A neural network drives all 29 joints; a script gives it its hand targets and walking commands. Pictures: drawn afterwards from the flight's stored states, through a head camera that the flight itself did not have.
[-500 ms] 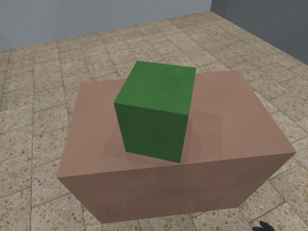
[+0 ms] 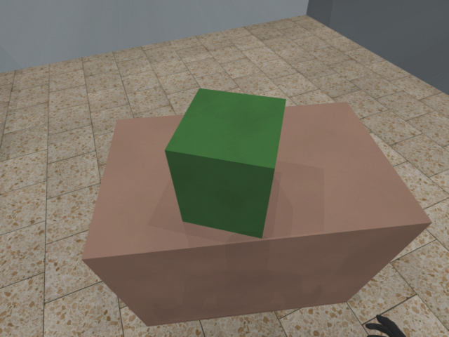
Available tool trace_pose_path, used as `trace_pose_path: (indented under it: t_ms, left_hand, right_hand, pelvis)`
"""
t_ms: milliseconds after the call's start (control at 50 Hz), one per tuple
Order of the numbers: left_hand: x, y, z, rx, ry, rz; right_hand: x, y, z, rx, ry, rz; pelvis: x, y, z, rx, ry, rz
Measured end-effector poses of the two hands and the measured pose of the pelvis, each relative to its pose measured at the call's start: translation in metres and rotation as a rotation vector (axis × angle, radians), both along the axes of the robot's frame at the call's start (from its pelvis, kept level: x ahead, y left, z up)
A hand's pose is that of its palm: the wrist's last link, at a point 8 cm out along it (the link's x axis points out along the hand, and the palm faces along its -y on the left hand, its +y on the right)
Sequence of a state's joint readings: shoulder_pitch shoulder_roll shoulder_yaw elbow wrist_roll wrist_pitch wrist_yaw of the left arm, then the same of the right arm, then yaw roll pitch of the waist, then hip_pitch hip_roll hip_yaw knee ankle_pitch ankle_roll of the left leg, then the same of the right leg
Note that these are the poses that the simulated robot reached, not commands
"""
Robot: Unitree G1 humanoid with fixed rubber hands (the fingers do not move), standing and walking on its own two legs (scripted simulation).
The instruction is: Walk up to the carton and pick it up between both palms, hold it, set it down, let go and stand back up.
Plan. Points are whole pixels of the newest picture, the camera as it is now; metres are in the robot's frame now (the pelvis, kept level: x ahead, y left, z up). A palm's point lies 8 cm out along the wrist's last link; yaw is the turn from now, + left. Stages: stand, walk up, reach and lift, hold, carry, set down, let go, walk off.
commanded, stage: stand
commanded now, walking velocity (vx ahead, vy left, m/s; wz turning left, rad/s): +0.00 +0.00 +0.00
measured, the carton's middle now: (230, 164) +0.48 -0.02 +0.00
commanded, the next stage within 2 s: none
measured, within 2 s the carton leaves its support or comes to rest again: neither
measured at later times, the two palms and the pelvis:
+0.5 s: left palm out of the picture +0.08 +0.29 -0.11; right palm out of the picture +0.09 -0.29 -0.10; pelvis +0.00 +0.00 +0.00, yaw +0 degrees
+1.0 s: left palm out of the picture +0.08 +0.29 -0.11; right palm out of the picture +0.09 -0.29 -0.10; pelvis +0.00 +0.00 +0.00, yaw +0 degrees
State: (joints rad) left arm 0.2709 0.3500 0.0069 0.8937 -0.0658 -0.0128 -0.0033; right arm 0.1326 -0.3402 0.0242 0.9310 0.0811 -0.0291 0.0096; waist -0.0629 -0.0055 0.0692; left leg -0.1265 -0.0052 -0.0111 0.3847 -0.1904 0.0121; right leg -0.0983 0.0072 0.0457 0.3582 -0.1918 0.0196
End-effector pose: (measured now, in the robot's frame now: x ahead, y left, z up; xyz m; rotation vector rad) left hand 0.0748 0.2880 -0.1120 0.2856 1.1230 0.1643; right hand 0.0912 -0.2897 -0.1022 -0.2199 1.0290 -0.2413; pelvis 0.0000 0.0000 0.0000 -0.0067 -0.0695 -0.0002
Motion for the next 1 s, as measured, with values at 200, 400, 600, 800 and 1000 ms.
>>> trace_pose_path:
  t_ms: [200, 400, 600, 800, 1000]
  left_hand:
    - [0.0006, -0.0002, -0.0003, 0.000, 0.004, 0.000]
    - [0.0006, 0.0001, -0.0001, 0.002, 0.004, 0.000]
    - [0.0006, 0.0003, -0.0001, 0.002, 0.004, 0.000]
    - [0.0004, 0.0001, -0.0004, 0.002, 0.007, 0.000]
    - [0.0011, 0.0006, -0.0008, 0.004, 0.015, 0.000]
  right_hand:
    - [-0.0019, -0.0007, -0.0011, 0.001, 0.014, -0.003]
    - [-0.0033, -0.0007, -0.0015, 0.002, 0.017, -0.003]
    - [-0.0027, -0.0009, -0.0012, 0.001, 0.016, -0.003]
    - [-0.0016, -0.0016, -0.0008, 0.000, 0.014, -0.002]
    - [-0.0026, -0.0020, -0.0018, 0.000, 0.027, -0.004]
  pelvis:
    - [0.0012, -0.0004, 0.0001, 0.001, 0.004, 0.000]
    - [0.0012, -0.0004, 0.0001, 0.001, 0.004, 0.000]
    - [0.0013, -0.0006, 0.0001, 0.001, 0.004, 0.000]
    - [0.0017, -0.0009, 0.0002, 0.001, 0.003, 0.000]
    - [0.0029, -0.0010, 0.0003, 0.001, 0.012, 0.000]
